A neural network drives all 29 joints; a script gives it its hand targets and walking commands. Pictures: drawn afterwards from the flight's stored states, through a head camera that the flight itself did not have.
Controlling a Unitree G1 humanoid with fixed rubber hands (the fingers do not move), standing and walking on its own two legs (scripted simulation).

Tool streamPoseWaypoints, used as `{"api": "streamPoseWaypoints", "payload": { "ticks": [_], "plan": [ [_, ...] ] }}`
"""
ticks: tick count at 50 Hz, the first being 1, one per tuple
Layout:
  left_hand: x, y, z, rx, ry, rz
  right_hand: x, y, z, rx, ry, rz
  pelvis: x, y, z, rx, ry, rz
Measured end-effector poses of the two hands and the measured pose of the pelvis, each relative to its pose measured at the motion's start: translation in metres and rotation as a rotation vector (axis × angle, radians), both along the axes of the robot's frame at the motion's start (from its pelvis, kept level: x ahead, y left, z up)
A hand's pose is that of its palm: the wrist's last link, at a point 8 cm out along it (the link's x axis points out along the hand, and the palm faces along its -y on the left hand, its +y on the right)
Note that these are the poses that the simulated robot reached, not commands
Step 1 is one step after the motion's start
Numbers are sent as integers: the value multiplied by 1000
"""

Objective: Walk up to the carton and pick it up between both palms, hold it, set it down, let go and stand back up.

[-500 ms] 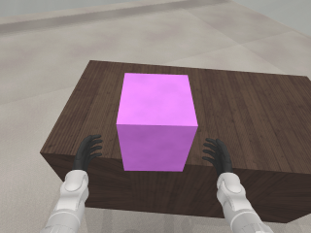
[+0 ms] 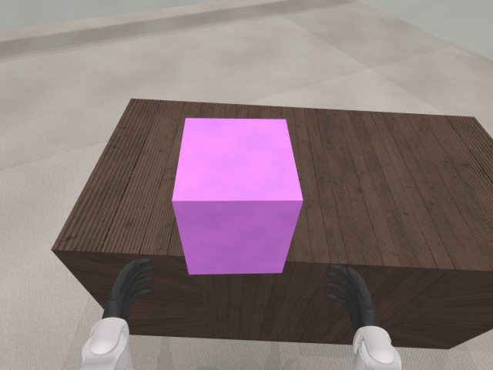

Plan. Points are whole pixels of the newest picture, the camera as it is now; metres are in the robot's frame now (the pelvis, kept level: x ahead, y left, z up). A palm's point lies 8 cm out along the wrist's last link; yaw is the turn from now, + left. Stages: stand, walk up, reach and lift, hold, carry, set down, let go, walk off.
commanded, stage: set down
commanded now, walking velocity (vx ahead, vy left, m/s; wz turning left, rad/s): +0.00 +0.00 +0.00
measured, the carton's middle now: (235, 199) +0.45 +0.06 +0.00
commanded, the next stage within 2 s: let go in 0.78 s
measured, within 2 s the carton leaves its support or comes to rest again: neither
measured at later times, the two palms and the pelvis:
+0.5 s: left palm (115, 331) +0.20 +0.23 -0.05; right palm (375, 343) +0.20 -0.19 -0.05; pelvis +0.01 +0.00 +0.01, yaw -1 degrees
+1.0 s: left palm (113, 355) +0.17 +0.23 -0.07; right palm out of the picture +0.16 -0.22 -0.07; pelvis +0.01 +0.00 +0.01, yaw -1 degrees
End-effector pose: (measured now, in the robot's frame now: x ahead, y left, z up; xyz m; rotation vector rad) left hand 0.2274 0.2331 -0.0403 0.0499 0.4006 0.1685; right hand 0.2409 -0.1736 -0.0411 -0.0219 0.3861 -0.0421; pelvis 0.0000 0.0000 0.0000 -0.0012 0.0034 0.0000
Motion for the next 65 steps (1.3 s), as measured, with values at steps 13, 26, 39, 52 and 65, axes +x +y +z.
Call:
{"api": "streamPoseWaypoints", "payload": {
  "ticks": [13,26,39,52,65],
  "plan": [
    [-16,0,-4,27,123,-32,-25,-10,-6,-35,92,-6,8,-3,6,7,-47,-6],
    [-33,0,-14,40,243,-49,-39,-20,-15,-65,172,-14,13,-1,8,8,-59,-14],
    [-51,-2,-25,50,362,-67,-61,-37,-25,-106,261,-29,15,0,9,6,-65,-19],
    [-63,-4,-32,72,445,-75,-79,-49,-32,-134,327,-30,9,0,9,6,-71,-22],
    [-57,-10,-31,83,443,-96,-87,-59,-33,-148,331,-39,5,-1,7,8,-72,-28]
  ]
}}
